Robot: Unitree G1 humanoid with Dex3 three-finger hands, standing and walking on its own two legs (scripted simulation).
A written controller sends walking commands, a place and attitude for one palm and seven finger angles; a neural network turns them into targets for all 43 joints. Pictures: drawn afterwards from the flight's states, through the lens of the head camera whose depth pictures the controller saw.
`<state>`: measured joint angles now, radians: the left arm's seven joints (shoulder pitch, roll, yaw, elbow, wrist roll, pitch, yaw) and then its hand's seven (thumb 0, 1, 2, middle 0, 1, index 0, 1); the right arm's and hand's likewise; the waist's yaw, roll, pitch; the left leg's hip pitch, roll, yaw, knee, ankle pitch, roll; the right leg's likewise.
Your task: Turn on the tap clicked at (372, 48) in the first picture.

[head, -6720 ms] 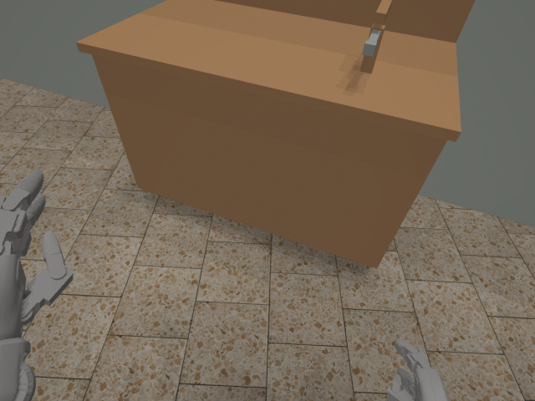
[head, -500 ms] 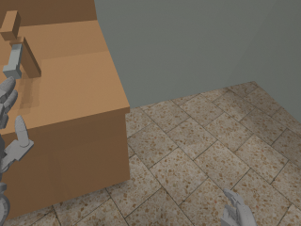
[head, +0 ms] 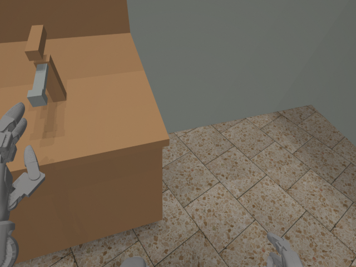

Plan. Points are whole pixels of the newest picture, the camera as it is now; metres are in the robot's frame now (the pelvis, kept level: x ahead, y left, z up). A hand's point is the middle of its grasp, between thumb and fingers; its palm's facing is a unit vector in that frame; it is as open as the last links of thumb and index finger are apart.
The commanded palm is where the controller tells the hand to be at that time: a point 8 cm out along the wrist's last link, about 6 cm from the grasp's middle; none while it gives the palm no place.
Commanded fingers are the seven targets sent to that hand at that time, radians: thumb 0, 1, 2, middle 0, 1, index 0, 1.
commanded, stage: shuffle to correct the standing spot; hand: left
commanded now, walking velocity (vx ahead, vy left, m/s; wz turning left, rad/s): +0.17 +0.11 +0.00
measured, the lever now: (37, 97) +0.40 +0.35 +0.15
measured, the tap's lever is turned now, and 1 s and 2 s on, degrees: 0 0 0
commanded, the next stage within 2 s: come to a stop and stand still in 0.30 s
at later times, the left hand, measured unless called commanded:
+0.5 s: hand (20, 133) +0.29 +0.32 +0.17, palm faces +0.45 -0.81 -0.38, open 7.5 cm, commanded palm +0.23 +0.35 +0.18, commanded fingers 0.00 0.90 0.90 -0.20 -0.30 -0.20 -0.30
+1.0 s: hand (29, 127) +0.31 +0.32 +0.16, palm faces +0.42 -0.82 -0.39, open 7.4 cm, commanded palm +0.27 +0.35 +0.18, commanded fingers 0.00 0.90 0.90 -0.20 -0.30 -0.20 -0.30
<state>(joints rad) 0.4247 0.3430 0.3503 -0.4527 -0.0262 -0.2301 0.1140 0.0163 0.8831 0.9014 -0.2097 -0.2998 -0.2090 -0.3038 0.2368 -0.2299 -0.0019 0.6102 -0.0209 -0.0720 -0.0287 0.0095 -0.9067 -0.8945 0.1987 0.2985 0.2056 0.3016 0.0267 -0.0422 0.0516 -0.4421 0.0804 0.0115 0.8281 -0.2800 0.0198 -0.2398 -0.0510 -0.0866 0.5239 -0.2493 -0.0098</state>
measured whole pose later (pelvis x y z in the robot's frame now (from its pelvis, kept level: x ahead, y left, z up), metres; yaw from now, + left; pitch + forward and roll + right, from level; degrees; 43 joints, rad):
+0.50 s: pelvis +0.07 +0.07 +0.00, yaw +0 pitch +0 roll +0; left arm 0.41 0.34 0.36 -0.44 -0.02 -0.20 0.14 0.02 0.88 0.90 -0.21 -0.30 -0.21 -0.30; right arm 0.23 -0.20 0.03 0.66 -0.01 -0.08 -0.03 0.01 -0.91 -0.89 0.20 0.30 0.21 0.30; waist 0.04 -0.02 0.03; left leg -0.45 0.04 0.05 0.94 -0.38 0.00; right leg -0.22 -0.02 -0.10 0.54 -0.31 -0.03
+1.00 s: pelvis +0.10 +0.07 +0.00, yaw -1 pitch +0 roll +0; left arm 0.47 0.33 0.33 -0.45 -0.05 -0.12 0.15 0.01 0.88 0.90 -0.21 -0.30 -0.21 -0.30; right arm 0.22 -0.20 0.03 0.62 0.00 -0.09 -0.04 0.01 -0.90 -0.89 0.20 0.30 0.21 0.30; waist 0.04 0.02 0.00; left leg -0.31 0.03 0.01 0.67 -0.34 -0.02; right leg -0.25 0.05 -0.08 0.45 -0.21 -0.08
